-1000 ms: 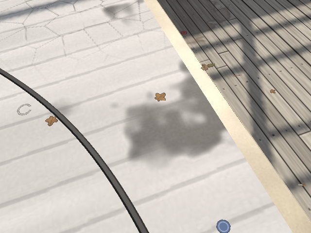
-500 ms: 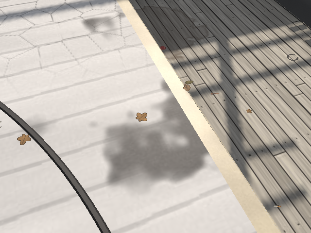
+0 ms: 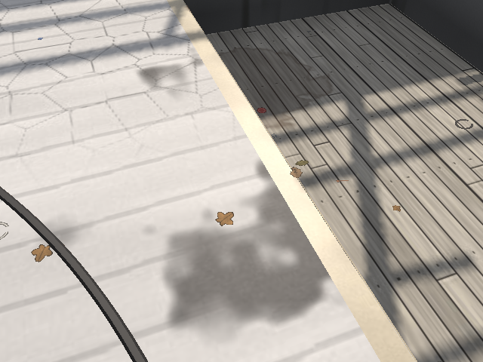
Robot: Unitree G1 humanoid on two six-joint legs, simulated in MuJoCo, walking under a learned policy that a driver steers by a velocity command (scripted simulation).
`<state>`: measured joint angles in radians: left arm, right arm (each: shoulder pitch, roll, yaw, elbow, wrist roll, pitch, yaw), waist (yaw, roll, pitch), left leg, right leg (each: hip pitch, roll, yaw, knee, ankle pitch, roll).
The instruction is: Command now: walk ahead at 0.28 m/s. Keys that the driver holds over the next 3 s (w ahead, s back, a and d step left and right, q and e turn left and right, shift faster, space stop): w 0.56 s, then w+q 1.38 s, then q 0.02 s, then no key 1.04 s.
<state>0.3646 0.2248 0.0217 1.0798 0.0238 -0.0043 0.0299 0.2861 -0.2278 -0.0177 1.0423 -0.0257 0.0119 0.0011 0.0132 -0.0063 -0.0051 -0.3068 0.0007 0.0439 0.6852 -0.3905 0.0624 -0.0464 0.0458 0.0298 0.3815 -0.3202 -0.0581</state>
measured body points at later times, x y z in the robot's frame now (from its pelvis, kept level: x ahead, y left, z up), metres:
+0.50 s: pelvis +0.21 +0.04 +0.00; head +0.24 +0.05 +0.45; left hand +0.37 +0.27 -0.13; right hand +0.11 -0.17 -0.14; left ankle +0.08 +0.11 -0.74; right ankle +0.37 -0.07 -0.69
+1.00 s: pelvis +0.48 +0.02 +0.00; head +0.50 +0.02 +0.45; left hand +0.41 +0.25 -0.15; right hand +0.62 -0.20 -0.14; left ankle +0.58 +0.18 -0.67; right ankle +0.43 -0.04 -0.74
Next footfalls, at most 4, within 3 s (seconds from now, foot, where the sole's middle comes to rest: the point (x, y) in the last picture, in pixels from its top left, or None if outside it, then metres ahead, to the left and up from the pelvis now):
0.62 right None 0.47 -0.04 -0.78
1.20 left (199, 310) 0.71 0.16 -0.78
1.72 right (199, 218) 1.06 0.18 -0.78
2.20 left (110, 220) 1.05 0.49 -0.78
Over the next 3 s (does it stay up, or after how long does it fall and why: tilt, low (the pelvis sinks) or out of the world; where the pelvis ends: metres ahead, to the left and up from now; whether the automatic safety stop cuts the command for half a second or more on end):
stays up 1.07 0.37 0.00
